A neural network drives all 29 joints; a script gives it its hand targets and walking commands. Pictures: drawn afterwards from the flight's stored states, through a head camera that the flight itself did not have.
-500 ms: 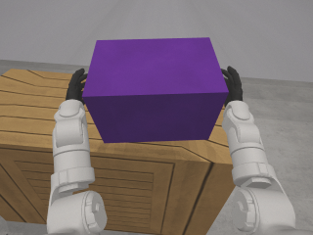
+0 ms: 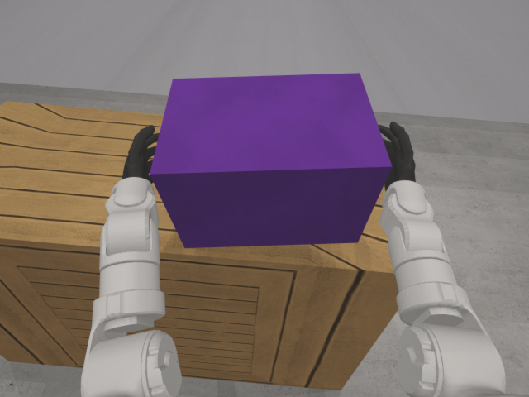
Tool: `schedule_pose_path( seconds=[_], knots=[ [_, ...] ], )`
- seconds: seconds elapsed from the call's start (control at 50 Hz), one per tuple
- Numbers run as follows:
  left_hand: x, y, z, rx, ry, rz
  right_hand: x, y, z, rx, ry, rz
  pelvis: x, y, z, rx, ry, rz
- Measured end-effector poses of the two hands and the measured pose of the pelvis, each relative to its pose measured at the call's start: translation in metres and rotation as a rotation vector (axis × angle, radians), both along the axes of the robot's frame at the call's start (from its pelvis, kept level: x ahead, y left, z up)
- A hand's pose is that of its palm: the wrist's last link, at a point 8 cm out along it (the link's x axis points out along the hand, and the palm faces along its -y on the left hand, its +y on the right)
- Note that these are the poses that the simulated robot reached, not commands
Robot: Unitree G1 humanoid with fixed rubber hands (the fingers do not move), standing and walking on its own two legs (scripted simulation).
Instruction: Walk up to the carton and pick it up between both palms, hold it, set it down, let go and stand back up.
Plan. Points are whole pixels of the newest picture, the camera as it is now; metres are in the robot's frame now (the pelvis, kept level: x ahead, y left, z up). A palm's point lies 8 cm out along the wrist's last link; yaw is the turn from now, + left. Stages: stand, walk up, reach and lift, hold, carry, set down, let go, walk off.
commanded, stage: set down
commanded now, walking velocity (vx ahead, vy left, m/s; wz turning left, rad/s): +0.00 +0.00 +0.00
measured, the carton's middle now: (268, 163) +0.45 +0.00 +0.15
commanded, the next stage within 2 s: none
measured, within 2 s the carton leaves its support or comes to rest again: rests again in 2.00 s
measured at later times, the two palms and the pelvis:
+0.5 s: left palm (146, 189) +0.39 +0.20 +0.14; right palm (391, 187) +0.39 -0.19 +0.16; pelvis +0.01 +0.00 +0.00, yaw +0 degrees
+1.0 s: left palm (156, 196) +0.42 +0.19 +0.10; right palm (385, 199) +0.40 -0.19 +0.12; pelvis +0.02 +0.00 +0.00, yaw -2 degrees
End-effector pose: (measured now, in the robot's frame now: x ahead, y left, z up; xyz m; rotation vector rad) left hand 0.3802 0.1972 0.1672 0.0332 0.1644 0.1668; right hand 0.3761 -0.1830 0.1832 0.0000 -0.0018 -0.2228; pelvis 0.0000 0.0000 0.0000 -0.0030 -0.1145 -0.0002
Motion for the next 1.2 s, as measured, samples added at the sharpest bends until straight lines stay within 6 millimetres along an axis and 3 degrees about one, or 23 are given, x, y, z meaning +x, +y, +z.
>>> schedule_pose_path(
  seconds=[0.36, 1.2],
  knots=[
    [0.007, 0.001, -0.025, -0.013, 0.039, -0.001, 0.006, 0.001, -0.022, -0.008, 0.032, 0.003, 0.005, -0.001, 0.001, 0.004, 0.020, -0.001],
    [0.043, -0.012, -0.075, -0.037, 0.118, -0.038, 0.024, -0.014, -0.077, -0.012, 0.139, -0.023, 0.020, 0.005, 0.002, 0.007, 0.148, -0.031]
  ],
)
